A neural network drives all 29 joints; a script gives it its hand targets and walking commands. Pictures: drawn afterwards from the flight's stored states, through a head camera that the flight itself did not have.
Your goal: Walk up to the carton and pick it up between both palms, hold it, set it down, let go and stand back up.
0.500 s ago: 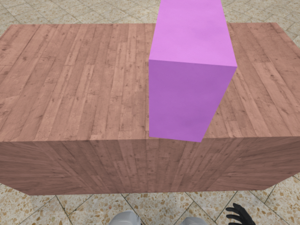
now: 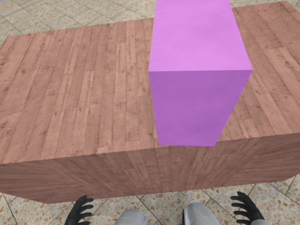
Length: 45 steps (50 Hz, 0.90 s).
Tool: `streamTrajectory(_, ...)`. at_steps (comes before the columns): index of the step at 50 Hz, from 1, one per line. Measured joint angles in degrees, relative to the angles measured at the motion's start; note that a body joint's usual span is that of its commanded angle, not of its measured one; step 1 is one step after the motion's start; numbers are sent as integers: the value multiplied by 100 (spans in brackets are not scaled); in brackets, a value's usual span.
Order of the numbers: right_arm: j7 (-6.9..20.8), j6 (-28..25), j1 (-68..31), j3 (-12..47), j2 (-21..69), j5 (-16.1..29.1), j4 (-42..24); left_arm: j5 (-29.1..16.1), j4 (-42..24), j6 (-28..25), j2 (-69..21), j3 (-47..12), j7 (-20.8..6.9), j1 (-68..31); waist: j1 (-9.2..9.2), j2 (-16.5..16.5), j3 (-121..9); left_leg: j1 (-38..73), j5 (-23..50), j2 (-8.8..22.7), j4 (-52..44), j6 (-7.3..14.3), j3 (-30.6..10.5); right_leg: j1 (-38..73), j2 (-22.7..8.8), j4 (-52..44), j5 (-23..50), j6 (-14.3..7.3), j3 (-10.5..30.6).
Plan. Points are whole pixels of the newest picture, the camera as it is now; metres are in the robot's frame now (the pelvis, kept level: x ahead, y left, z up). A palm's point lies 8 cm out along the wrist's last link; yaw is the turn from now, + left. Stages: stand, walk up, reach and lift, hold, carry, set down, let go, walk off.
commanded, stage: walk up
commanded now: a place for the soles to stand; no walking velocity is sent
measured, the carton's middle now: (187, 72) +0.47 -0.06 +0.11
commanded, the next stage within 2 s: none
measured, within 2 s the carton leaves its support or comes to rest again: neither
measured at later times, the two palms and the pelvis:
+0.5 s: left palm out of the picture +0.06 +0.26 -0.10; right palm out of the picture +0.07 -0.21 -0.09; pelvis -0.02 +0.03 +0.02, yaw -4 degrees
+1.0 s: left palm (78, 216) +0.14 +0.24 -0.10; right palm out of the picture +0.02 -0.27 -0.11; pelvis +0.01 +0.00 +0.01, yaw -8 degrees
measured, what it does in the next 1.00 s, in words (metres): steps on the spot: left foot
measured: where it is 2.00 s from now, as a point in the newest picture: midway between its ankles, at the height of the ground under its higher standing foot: outside the picture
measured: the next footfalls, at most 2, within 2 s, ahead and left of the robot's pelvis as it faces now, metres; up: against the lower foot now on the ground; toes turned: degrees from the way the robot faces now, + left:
left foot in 0.06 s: +0.01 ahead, +0.16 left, +0.00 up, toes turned -1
left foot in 1.20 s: +0.05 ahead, +0.09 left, +0.00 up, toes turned +1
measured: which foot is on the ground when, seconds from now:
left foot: up 0.00-0.04, down 0.06-1.00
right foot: down 0.00-1.00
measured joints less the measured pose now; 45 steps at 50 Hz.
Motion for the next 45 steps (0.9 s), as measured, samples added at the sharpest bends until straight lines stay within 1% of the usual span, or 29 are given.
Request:
streamTrajectory(1,4,-41,-4,-2,24,27,2,10,3,40,29,5,-27,4,14,-33,-45,160,81,30,-402,-6,12,-55,3,-11,43,43,50)
streamTrajectory(3,6,-137,43,0,102,85,-9,44,26,131,112,12,-99,1,-3,-135,-135,502,675,28,-1288,43,103,-191,-8,87,69,136,149)
streamTrajectory(4,2,-182,96,0,192,101,-1,65,71,181,179,27,-149,-19,-8,-297,-136,547,881,-68,-1356,91,191,-212,-78,154,60,183,257)
streamTrajectory(5,1,-217,212,26,249,98,-10,56,105,234,216,34,-196,6,-13,-386,-207,551,912,-103,-1330,137,248,-223,-71,209,-82,200,345)
streamTrajectory(7,-25,-259,471,57,295,95,17,59,154,292,250,56,-241,101,-99,-393,-402,563,830,-36,-1269,216,215,-137,70,440,-889,188,362)
streamTrajectory(8,-47,-277,564,60,328,89,57,50,189,287,283,67,-256,133,-118,-429,-476,615,821,-10,-1313,226,214,-46,110,519,-1089,174,341)
streamTrajectory(9,-62,-294,631,69,352,79,80,37,229,264,312,75,-269,153,-121,-477,-536,667,839,9,-1379,223,228,77,119,481,-1120,155,292)
streamTrajectory(10,-60,-317,670,81,355,71,85,44,268,224,328,79,-283,162,-119,-518,-575,701,869,21,-1429,211,242,247,101,298,-905,120,215)
streamTrajectory(11,-32,-349,683,90,345,62,75,68,298,171,339,75,-298,169,-112,-565,-602,714,890,17,-1452,205,266,433,70,16,-454,86,168)
streamTrajectory(12,10,-380,655,85,318,55,55,96,332,124,326,70,-311,155,-99,-574,-583,726,903,34,-1453,201,290,495,79,-150,-48,109,175)
streamTrajectory(13,50,-411,621,70,286,63,18,117,365,94,302,52,-322,135,-110,-553,-549,747,919,58,-1460,202,291,529,99,-190,12,147,171)
streamTrajectory(16,88,-425,623,50,255,146,-65,52,488,72,243,-19,-363,176,-136,-523,-623,857,1027,62,-1663,226,323,630,105,-356,-72,199,197)
streamTrajectory(21,80,-403,752,101,233,121,17,32,672,53,146,-131,-376,382,-87,-409,-753,1014,1189,52,-1999,249,383,755,105,-646,54,187,249)
streamTrajectory(26,94,-444,880,153,204,74,145,-1,877,2,137,-174,-377,607,-84,-323,-728,1057,1277,24,-2186,244,456,713,92,-696,84,195,323)
streamTrajectory(32,69,-478,1021,196,144,40,305,-22,1047,21,156,-215,-352,647,-129,-265,-672,1070,1315,7,-2312,236,551,630,97,-686,76,194,417)
streamTrajectory(40,31,-456,1133,232,56,36,494,-21,1127,46,198,-271,-313,413,-153,-324,-686,1161,1258,12,-2364,225,695,587,139,-575,-13,195,555)
streamTrajectory(42,-33,-485,1192,209,70,-19,463,91,1067,119,280,-257,-360,362,-158,-424,-699,1196,1227,-10,-2366,229,746,525,134,-416,-93,173,599)
streamTrajectory(45,-145,-518,1285,162,10,-89,471,224,975,227,415,-203,-426,265,-147,-504,-683,1243,1108,64,-2254,205,792,444,46,-128,-454,175,326)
